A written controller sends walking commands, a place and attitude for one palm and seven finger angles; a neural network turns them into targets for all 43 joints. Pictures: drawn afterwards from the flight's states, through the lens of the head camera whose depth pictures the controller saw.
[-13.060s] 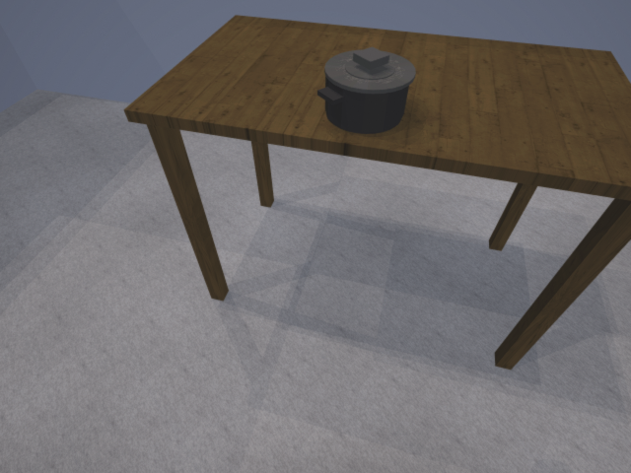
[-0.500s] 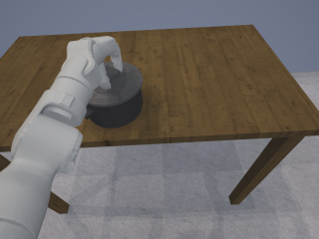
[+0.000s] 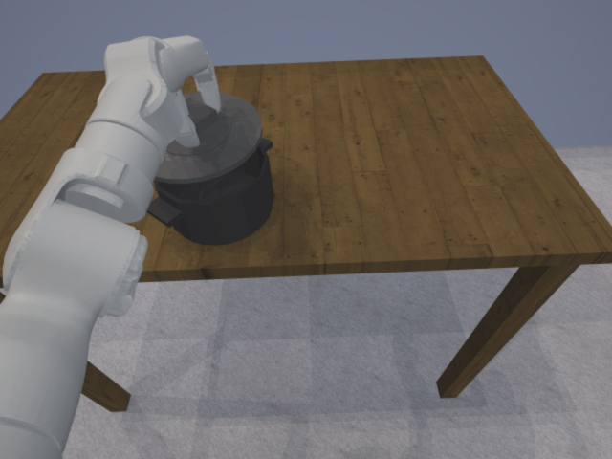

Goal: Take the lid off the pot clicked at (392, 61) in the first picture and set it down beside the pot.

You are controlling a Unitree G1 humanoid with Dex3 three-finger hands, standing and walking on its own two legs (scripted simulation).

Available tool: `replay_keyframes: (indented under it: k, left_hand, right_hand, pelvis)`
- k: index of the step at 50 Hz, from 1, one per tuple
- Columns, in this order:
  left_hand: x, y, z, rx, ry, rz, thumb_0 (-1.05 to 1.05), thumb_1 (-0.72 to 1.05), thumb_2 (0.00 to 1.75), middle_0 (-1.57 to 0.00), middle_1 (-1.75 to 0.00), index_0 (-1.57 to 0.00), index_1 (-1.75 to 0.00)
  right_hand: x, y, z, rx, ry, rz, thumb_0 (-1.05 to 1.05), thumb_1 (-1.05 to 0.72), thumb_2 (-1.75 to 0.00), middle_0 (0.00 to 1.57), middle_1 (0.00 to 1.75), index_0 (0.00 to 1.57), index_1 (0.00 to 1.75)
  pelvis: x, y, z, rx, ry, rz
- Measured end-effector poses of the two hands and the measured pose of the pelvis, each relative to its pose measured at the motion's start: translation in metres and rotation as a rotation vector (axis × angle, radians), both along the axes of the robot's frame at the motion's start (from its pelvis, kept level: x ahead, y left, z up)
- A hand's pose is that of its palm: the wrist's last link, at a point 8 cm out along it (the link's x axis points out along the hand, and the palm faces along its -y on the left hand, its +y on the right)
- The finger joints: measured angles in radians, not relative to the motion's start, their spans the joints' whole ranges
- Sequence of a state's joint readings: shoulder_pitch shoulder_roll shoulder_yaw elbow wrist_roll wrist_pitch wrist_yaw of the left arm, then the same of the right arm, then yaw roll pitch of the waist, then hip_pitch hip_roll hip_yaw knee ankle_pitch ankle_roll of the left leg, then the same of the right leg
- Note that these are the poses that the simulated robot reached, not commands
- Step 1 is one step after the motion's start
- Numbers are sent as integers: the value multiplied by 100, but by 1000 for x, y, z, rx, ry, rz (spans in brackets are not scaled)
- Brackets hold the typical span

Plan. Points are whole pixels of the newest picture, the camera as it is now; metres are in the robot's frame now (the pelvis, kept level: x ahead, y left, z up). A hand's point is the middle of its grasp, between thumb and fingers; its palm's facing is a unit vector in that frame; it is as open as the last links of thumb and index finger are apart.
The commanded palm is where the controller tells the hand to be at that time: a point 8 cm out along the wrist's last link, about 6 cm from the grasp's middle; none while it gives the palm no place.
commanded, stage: lift the lid straight up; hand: left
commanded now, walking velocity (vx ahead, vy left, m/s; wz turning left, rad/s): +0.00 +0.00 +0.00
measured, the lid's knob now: (190, 117) +0.50 +0.14 +0.20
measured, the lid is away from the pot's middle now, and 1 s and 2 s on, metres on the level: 0.01 0.01 0.09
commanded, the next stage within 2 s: move the lid sideways beside the pot in 1.20 s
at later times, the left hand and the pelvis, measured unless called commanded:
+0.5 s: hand (175, 74) +0.47 +0.14 +0.28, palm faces -0.24 -0.10 -0.97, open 8.8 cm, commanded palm +0.46 +0.14 +0.34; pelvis +0.00 +0.01 +0.00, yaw +0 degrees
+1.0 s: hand (167, 31) +0.49 +0.14 +0.32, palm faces -0.17 -0.13 -0.98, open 8.8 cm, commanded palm +0.47 +0.14 +0.37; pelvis +0.01 +0.00 +0.00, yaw +0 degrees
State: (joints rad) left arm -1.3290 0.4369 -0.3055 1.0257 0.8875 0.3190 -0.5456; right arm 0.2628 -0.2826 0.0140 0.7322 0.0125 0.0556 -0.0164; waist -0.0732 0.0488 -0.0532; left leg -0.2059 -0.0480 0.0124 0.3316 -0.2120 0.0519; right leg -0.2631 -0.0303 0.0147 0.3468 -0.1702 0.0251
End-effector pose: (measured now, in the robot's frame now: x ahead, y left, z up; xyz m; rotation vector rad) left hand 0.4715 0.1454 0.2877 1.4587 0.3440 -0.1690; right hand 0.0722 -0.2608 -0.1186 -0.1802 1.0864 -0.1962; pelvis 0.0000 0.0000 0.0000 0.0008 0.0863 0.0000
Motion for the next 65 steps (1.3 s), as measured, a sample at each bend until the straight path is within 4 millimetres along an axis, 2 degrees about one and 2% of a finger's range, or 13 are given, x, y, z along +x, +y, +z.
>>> replay_keyframes:
  k: [14,25,40,47,54,65]
  left_hand:
    - [-3,1,28,9,-55,2,2,4,78,-59,-98,-63,-100]
    - [-6,-6,46,10,-81,2,2,4,78,-60,-98,-63,-100]
    - [2,-12,69,-2,-111,34,2,4,78,-60,-98,-64,-100]
    - [5,-7,81,-11,-134,55,2,4,78,-60,-98,-64,-101]
    - [0,-5,92,0,-171,54,2,4,78,-60,-98,-64,-101]
    - [-6,6,87,-7,-155,75,2,4,78,-60,-99,-64,-101]
  right_hand:
    - [-9,7,-4,19,17,2,1,-91,-90,20,30,20,30]
    - [-4,12,-4,29,-5,15,1,-91,-90,20,30,20,30]
    - [-12,4,-4,14,20,-3,1,-91,-90,20,30,20,30]
    - [-14,1,-4,12,30,-18,1,-91,-90,20,30,20,30]
    - [-4,3,-4,22,13,5,1,-91,-90,20,30,20,30]
    - [23,11,2,24,-47,37,1,-91,-90,20,30,20,30]
  pelvis:
    - [1,4,1,0,-1,2]
    - [-2,5,1,2,-5,1]
    - [1,2,2,2,12,-3]
    - [5,1,2,1,15,-9]
    - [8,2,2,0,14,-3]
    - [4,4,2,0,7,4]
